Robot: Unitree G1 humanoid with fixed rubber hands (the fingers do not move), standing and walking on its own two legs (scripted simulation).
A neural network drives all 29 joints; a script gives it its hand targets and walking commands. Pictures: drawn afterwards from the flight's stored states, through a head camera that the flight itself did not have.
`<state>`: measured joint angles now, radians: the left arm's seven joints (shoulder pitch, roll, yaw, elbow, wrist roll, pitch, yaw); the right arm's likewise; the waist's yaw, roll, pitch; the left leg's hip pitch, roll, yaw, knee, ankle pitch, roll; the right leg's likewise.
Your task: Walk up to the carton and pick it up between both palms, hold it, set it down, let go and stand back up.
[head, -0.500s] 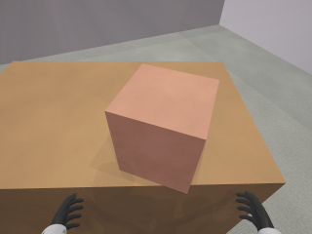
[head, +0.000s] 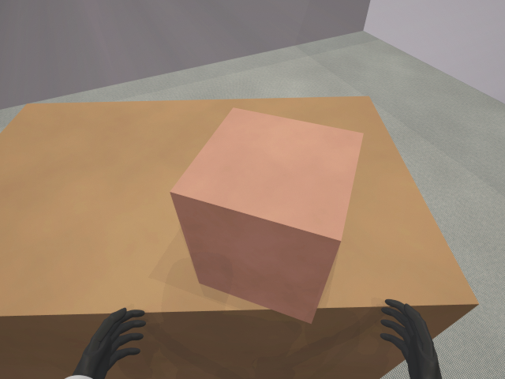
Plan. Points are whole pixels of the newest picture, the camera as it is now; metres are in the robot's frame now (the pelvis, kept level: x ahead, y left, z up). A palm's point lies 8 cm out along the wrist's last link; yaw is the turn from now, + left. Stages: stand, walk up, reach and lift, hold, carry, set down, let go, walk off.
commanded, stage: reach and lift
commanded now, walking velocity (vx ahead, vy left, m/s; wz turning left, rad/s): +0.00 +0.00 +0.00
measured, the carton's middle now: (272, 216) +0.36 +0.02 +0.07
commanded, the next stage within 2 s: none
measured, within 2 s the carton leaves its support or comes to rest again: neither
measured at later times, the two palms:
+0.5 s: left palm out of the picture +0.11 +0.27 +0.04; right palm out of the picture +0.11 -0.17 +0.06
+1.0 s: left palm (81, 311) +0.18 +0.25 +0.10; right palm (452, 353) +0.16 -0.18 +0.10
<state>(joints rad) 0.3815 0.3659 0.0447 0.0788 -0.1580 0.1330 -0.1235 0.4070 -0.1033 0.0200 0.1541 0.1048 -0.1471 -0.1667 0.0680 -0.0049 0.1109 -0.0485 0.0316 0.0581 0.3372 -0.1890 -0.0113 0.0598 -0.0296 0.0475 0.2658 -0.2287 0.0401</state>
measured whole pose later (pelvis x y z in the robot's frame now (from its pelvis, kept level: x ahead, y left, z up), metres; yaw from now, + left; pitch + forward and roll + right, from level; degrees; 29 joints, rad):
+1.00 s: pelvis -0.02 +0.00 +0.00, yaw +0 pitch -9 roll +0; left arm 0.23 0.49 0.09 -0.29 -0.32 0.43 -0.16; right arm 0.40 -0.07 0.00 -0.54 0.22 0.57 -0.35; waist 0.06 -0.03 0.04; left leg -0.04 0.03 0.08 0.38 -0.18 -0.01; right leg 0.04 -0.03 0.07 0.37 -0.25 0.04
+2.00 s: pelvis -0.03 +0.00 +0.00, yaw -3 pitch -4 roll +0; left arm -0.37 0.51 0.17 -0.12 -0.31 0.77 -0.14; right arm -0.18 -0.21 -0.06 -0.38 0.37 0.69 -0.36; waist -0.05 -0.04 0.04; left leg -0.09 0.04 0.10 0.29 -0.12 0.00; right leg -0.05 -0.02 0.10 0.31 -0.19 0.04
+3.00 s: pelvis -0.03 +0.00 +0.00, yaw +0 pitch -2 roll -1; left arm -0.80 0.54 0.09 0.44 -0.28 0.66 -0.14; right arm -0.59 -0.19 -0.02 0.16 0.42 0.55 -0.34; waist -0.17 -0.04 0.02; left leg -0.20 0.05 0.04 0.37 -0.14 -0.01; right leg -0.08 -0.01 0.04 0.29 -0.17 0.04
